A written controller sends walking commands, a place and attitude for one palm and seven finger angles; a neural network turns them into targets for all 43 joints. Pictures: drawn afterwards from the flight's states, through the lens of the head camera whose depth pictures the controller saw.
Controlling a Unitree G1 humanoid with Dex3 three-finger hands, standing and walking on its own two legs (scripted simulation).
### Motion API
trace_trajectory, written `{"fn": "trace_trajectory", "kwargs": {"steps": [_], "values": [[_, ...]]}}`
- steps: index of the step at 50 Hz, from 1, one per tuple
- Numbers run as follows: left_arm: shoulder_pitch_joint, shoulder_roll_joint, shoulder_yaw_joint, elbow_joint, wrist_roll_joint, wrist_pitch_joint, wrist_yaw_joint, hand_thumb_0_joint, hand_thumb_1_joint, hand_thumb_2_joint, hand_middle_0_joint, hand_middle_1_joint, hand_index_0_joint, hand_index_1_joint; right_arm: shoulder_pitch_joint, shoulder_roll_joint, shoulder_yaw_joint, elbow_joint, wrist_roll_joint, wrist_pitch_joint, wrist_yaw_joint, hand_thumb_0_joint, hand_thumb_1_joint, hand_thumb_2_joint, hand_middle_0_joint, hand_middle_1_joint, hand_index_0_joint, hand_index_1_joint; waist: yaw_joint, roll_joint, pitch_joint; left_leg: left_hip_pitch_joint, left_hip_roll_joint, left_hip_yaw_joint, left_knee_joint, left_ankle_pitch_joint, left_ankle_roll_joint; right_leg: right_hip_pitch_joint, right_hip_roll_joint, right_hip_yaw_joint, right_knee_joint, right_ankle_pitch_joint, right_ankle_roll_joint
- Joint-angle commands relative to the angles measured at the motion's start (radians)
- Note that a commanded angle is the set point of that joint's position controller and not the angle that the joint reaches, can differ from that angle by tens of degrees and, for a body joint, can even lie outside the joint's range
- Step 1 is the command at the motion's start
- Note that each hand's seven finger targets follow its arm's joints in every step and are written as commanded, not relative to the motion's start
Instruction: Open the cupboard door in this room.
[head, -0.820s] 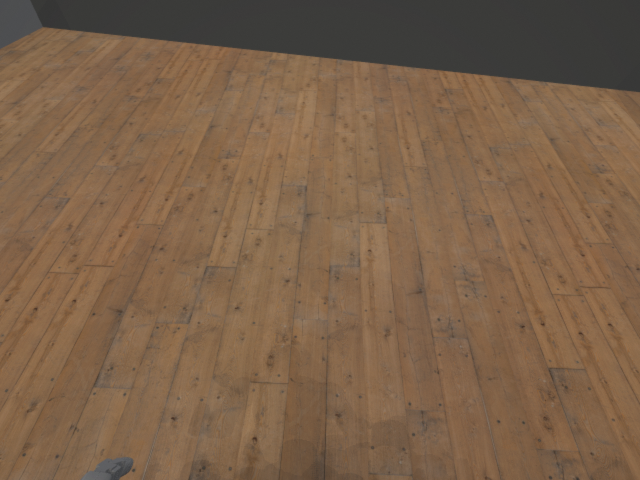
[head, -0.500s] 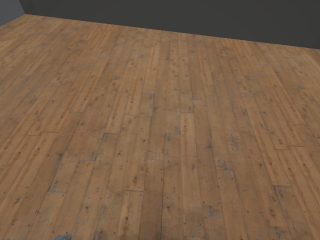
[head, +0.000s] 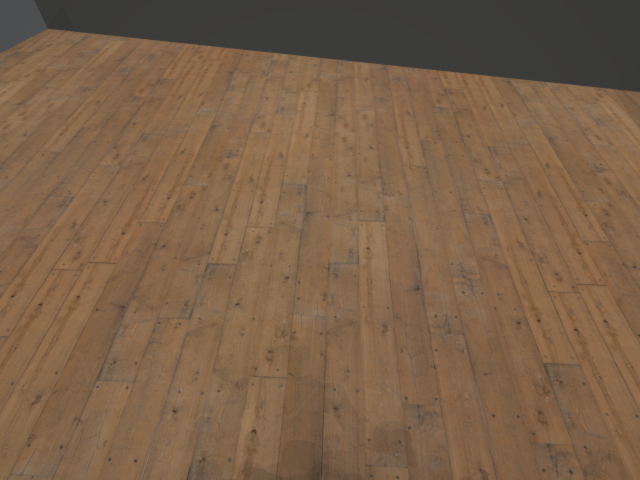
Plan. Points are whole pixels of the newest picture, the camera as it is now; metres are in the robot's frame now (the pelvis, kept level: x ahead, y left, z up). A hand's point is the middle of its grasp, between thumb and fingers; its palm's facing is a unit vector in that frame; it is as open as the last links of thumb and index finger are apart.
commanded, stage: stand and wait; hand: left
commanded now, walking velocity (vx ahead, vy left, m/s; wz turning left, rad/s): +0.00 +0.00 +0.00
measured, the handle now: out of the picture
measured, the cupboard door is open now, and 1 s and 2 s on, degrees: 0 0 0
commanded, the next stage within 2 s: turn or walk to find it in 0.08 s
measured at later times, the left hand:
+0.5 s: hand out of the picture +0.03 +0.23 -0.19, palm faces +0.10 -0.97 -0.22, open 7.4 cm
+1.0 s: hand out of the picture -0.05 +0.19 -0.16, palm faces +0.33 -0.90 -0.29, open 7.4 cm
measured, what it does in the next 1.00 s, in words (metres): steps on the spot, turning left: right foot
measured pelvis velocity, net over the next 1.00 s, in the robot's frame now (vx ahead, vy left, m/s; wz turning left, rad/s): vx -0.06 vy -0.03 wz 0.33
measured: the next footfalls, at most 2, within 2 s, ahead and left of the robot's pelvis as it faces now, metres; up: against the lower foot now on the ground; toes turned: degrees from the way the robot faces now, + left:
right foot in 0.90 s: +0.00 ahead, -0.12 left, +0.00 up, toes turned +16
left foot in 1.34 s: -0.12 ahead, +0.11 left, +0.00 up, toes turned +33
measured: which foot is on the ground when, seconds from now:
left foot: down 0.00-0.90, up 0.92-1.00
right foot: down 0.00-0.48, up 0.50-0.88, down 0.90-1.00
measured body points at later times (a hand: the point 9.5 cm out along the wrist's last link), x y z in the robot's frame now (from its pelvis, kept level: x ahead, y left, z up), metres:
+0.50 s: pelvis -0.01 +0.02 -0.02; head +0.00 +0.05 +0.43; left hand +0.03 +0.28 -0.18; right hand +0.06 -0.23 -0.15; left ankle +0.00 +0.12 -0.74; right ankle +0.00 -0.12 -0.74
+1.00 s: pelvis -0.06 -0.03 -0.01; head -0.04 -0.05 +0.44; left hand -0.06 +0.24 -0.13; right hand +0.06 -0.27 -0.17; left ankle -0.04 +0.11 -0.70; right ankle -0.04 -0.13 -0.75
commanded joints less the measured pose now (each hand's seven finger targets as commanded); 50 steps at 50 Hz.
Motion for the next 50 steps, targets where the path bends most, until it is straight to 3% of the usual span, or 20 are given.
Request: {"fn": "trace_trajectory", "kwargs": {"steps": [1, 7, 12, 16, 19, 21, 22, 23, 24, 25, 30, 37, 41, 43, 44, 45, 46, 47, 48, 50], "values": [[-0.052, 0.208, 0.039, -0.069, -0.004, -0.028, 0.018, 0.0, 0.9, 0.9, -0.2, -0.3, -0.2, -0.3, -0.061, -0.204, -0.043, -0.066, 0.002, -0.031, -0.013, 0.0, -0.9, -0.9, 0.2, 0.3, 0.2, 0.3, 0.001, -0.017, -0.052, 0.005, 0.107, -0.096, -0.062, 0.087, 0.038, -0.005, -0.123, 0.109, -0.082, 0.065, -0.032], [-0.052, 0.2, 0.044, -0.074, -0.003, -0.021, 0.02, 0.0, 0.9, 0.9, -0.2, -0.3, -0.2, -0.3, -0.059, -0.195, -0.041, -0.07, 0.001, -0.025, -0.01, 0.0, -0.9, -0.9, 0.2, 0.3, 0.2, 0.3, 0.004, -0.003, -0.034, -0.036, 0.105, -0.107, -0.053, 0.098, 0.039, 0.002, -0.127, 0.091, -0.064, 0.052, -0.026], [0.018, 0.105, 0.032, -0.083, -0.003, 0.009, 0.033, 0.0, 0.9, 0.9, -0.2, -0.3, -0.2, -0.3, 0.003, -0.078, -0.024, -0.086, -0.001, 0.004, -0.005, 0.0, -0.9, -0.9, 0.2, 0.3, 0.2, 0.3, 0.008, -0.038, -0.052, -0.106, 0.082, -0.092, 0.037, 0.137, 0.021, 0.008, -0.161, 0.075, -0.015, 0.082, -0.009], [0.045, 0.133, 0.048, -0.119, 0.0, 0.017, 0.041, 0.0, 0.9, 0.9, -0.2, -0.3, -0.2, -0.3, 0.034, -0.063, -0.038, -0.114, 0.001, 0.023, -0.005, 0.0, -0.9, -0.9, 0.2, 0.3, 0.2, 0.3, 0.009, -0.127, -0.073, -0.145, 0.035, -0.045, 0.201, 0.086, 0.007, -0.004, -0.264, 0.12, -0.026, 0.145, -0.073], [0.04, 0.134, 0.058, -0.153, 0.006, 0.018, 0.048, 0.0, 0.9, 0.9, -0.2, -0.3, -0.2, -0.3, 0.062, -0.049, -0.051, -0.138, 0.003, 0.031, -0.005, 0.0, -0.9, -0.9, 0.2, 0.3, 0.2, 0.3, 0.0, -0.171, -0.054, -0.181, 0.022, -0.022, 0.296, -0.121, 0.001, -0.022, -0.323, 0.127, -0.003, 0.247, -0.13], [0.023, 0.123, 0.062, -0.171, 0.01, 0.02, 0.05, 0.0, 0.9, 0.9, -0.2, -0.3, -0.2, -0.3, 0.089, -0.029, -0.056, -0.136, 0.004, 0.031, -0.002, 0.0, -0.9, -0.9, 0.2, 0.3, 0.2, 0.3, -0.016, -0.169, -0.036, -0.127, 0.04, 0.003, 0.226, -0.111, -0.001, -0.08, -0.323, 0.072, 0.043, 0.244, -0.118], [0.015, 0.11, 0.062, -0.181, 0.008, 0.024, 0.048, 0.0, 0.9, 0.9, -0.2, -0.3, -0.2, -0.3, 0.12, -0.031, -0.059, -0.134, 0.003, 0.028, 0.001, 0.0, -0.9, -0.9, 0.2, 0.3, 0.2, 0.3, -0.03, -0.109, -0.04, -0.061, 0.056, -0.019, 0.152, 0.022, 0.01, -0.141, -0.283, 0.023, 0.102, 0.17, -0.078], [0.019, 0.071, 0.057, -0.195, 0.003, 0.032, 0.044, 0.0, 0.9, 0.9, -0.2, -0.3, -0.2, -0.3, 0.143, -0.067, -0.065, -0.138, -0.004, 0.022, 0.003, 0.0, -0.9, -0.9, 0.2, 0.3, 0.2, 0.3, -0.038, 0.063, -0.033, -0.04, 0.144, -0.195, 0.057, 0.16, 0.056, -0.223, -0.165, -0.072, 0.245, 0.002, -0.009], [-0.008, 0.023, 0.047, -0.217, -0.001, 0.035, 0.043, 0.0, 0.9, 0.9, -0.2, -0.3, -0.2, -0.3, 0.173, -0.127, -0.08, -0.144, -0.011, 0.016, 0.001, 0.0, -0.9, -0.9, 0.2, 0.3, 0.2, 0.3, -0.053, 0.285, -0.006, -0.049, 0.29, -0.449, -0.09, 0.262, 0.153, -0.305, -0.032, -0.127, 0.452, -0.295, 0.051], [-0.026, 0.036, 0.052, -0.22, 0.005, 0.038, 0.05, 0.0, 0.9, 0.9, -0.2, -0.3, -0.2, -0.3, 0.181, -0.123, -0.085, -0.137, -0.007, 0.015, -0.012, 0.0, -0.9, -0.9, 0.2, 0.3, 0.2, 0.3, -0.056, 0.246, 0.0, -0.067, 0.313, -0.506, -0.128, 0.297, 0.205, -0.317, -0.037, -0.016, 0.598, -0.381, 0.041], [0.045, -0.009, 0.062, -0.187, 0.002, 0.034, 0.035, 0.0, 0.9, 0.9, -0.2, -0.3, -0.2, -0.3, 0.119, -0.067, -0.084, -0.172, -0.003, 0.009, -0.026, 0.0, -0.9, -0.9, 0.2, 0.3, 0.2, 0.3, -0.01, 0.115, -0.078, -0.006, 0.202, -0.337, -0.07, 0.242, 0.189, -0.343, -0.057, 0.008, 0.663, -0.229, 0.055], [0.028, -0.051, 0.065, -0.211, -0.005, 0.033, 0.038, 0.0, 0.9, 0.9, -0.2, -0.3, -0.2, -0.3, 0.167, -0.06, -0.103, -0.172, -0.009, 0.024, -0.025, 0.0, -0.9, -0.9, 0.2, 0.3, 0.2, 0.3, -0.042, 0.144, -0.098, 0.009, 0.189, -0.418, -0.072, 0.199, 0.198, -0.264, -0.021, -0.002, 0.434, -0.261, 0.06], [0.102, -0.05, 0.071, -0.201, -0.009, 0.033, 0.042, 0.0, 0.9, 0.9, -0.2, -0.3, -0.2, -0.3, 0.131, -0.063, -0.114, -0.193, -0.012, 0.036, -0.015, 0.0, -0.9, -0.9, 0.2, 0.3, 0.2, 0.3, -0.013, 0.17, -0.09, -0.1, 0.15, -0.437, -0.082, 0.085, 0.165, -0.113, 0.009, -0.017, 0.249, -0.207, 0.046], [0.173, -0.038, 0.078, -0.184, -0.007, 0.03, 0.044, 0.0, 0.9, 0.9, -0.2, -0.3, -0.2, -0.3, 0.099, -0.059, -0.117, -0.209, -0.008, 0.043, -0.009, 0.0, -0.9, -0.9, 0.2, 0.3, 0.2, 0.3, 0.018, 0.15, -0.082, -0.217, 0.099, -0.403, -0.07, -0.044, 0.113, 0.043, 0.012, -0.042, 0.065, -0.093, 0.037], [0.21, 0.0, 0.087, -0.182, -0.001, 0.021, 0.048, 0.0, 0.9, 0.9, -0.2, -0.3, -0.2, -0.3, 0.092, -0.03, -0.117, -0.218, -0.003, 0.047, -0.003, 0.0, -0.9, -0.9, 0.2, 0.3, 0.2, 0.3, 0.035, 0.072, -0.084, -0.317, 0.046, -0.346, 0.019, -0.112, 0.069, 0.152, -0.05, 0.011, -0.057, -0.067, 0.019], [0.214, 0.084, 0.105, -0.195, 0.017, 0.013, 0.055, 0.0, 0.9, 0.9, -0.2, -0.3, -0.2, -0.3, 0.11, 0.035, -0.108, -0.237, 0.003, 0.051, 0.0, 0.0, -0.9, -0.9, 0.2, 0.3, 0.2, 0.3, 0.036, -0.179, -0.067, -0.508, -0.065, -0.183, 0.279, -0.261, -0.001, 0.217, -0.297, 0.272, -0.183, -0.27, -0.064], [0.154, 0.121, 0.103, -0.226, 0.014, 0.016, 0.055, 0.0, 0.9, 0.9, -0.2, -0.3, -0.2, -0.3, 0.074, 0.022, -0.114, -0.254, -0.009, 0.049, -0.005, 0.0, -0.9, -0.9, 0.2, 0.3, 0.2, 0.3, 0.046, -0.289, 0.008, -0.536, -0.101, -0.085, 0.526, -0.317, -0.027, 0.02, -0.462, 0.42, -0.24, -0.274, -0.139], [0.073, 0.094, 0.089, -0.254, 0.008, 0.018, 0.057, 0.0, 0.9, 0.9, -0.2, -0.3, -0.2, -0.3, 0.081, -0.007, -0.122, -0.247, -0.015, 0.052, 0.002, 0.0, -0.9, -0.9, 0.2, 0.3, 0.2, 0.3, 0.003, -0.171, 0.032, -0.459, -0.055, -0.125, 0.662, -0.268, -0.012, -0.133, -0.431, 0.31, -0.234, -0.242, -0.138], [0.018, 0.062, 0.093, -0.263, 0.006, 0.004, 0.057, 0.0, 0.9, 0.9, -0.2, -0.3, -0.2, -0.3, 0.108, -0.002, -0.122, -0.22, -0.015, 0.067, 0.009, 0.0, -0.9, -0.9, 0.2, 0.3, 0.2, 0.3, -0.025, -0.221, 0.057, -0.422, -0.038, -0.115, 0.729, -0.214, -0.015, -0.201, -0.361, 0.259, -0.248, -0.253, -0.11], [-0.004, 0.014, 0.073, -0.267, 0.005, -0.003, 0.052, 0.0, 0.9, 0.9, -0.2, -0.3, -0.2, -0.3, 0.155, 0.014, -0.116, -0.185, -0.012, 0.068, 0.016, 0.0, -0.9, -0.9, 0.2, 0.3, 0.2, 0.3, -0.055, -0.159, 0.085, -0.41, -0.022, -0.069, 0.813, -0.127, -0.027, -0.185, -0.275, 0.122, -0.184, -0.072, -0.092]]}}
